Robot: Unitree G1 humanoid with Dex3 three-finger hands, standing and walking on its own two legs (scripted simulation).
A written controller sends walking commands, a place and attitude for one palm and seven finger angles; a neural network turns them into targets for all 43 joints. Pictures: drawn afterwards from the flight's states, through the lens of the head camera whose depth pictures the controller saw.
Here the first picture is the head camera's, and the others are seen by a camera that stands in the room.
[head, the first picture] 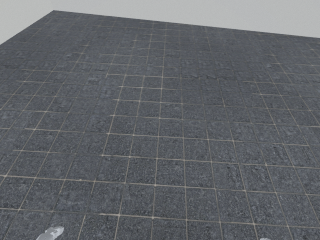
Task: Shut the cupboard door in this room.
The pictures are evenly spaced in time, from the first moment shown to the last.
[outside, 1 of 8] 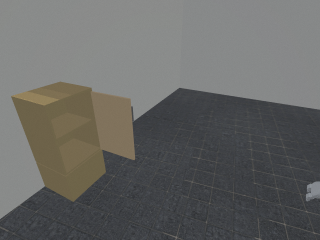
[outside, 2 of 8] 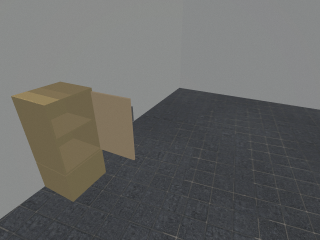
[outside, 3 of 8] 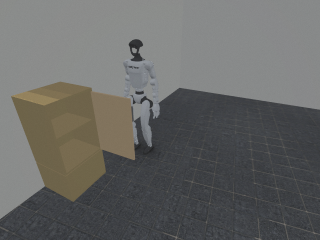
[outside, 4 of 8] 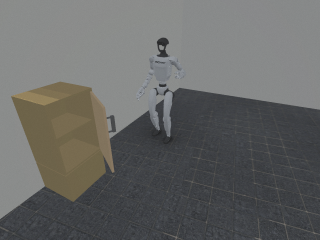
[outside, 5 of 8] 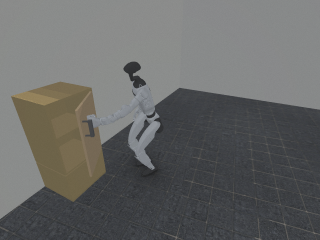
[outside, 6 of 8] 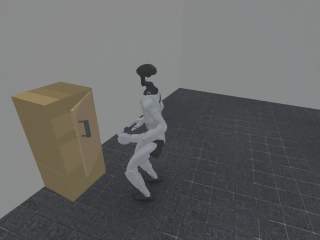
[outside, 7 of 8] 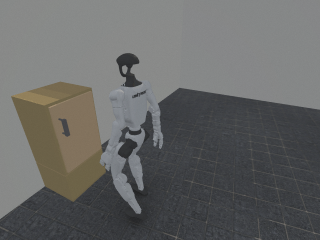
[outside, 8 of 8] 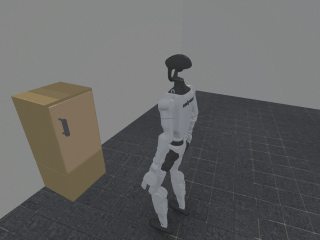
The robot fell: no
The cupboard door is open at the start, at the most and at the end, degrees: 92 92 0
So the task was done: yes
